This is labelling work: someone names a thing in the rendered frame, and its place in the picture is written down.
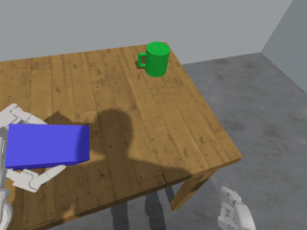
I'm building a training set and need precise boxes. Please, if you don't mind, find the robot left forearm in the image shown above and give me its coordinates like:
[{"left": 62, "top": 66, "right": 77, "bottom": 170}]
[{"left": 0, "top": 188, "right": 13, "bottom": 230}]

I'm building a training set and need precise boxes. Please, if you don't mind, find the left robot hand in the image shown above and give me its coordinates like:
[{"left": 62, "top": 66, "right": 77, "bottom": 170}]
[{"left": 0, "top": 103, "right": 66, "bottom": 193}]

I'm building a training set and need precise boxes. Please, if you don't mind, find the right robot hand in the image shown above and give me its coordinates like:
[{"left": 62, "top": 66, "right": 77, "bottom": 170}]
[{"left": 218, "top": 186, "right": 256, "bottom": 230}]

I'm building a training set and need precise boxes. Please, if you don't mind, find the table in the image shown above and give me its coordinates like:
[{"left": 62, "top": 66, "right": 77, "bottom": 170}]
[{"left": 0, "top": 42, "right": 243, "bottom": 230}]

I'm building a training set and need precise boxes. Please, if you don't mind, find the sponge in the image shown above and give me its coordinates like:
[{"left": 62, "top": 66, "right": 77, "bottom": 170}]
[{"left": 5, "top": 124, "right": 90, "bottom": 171}]

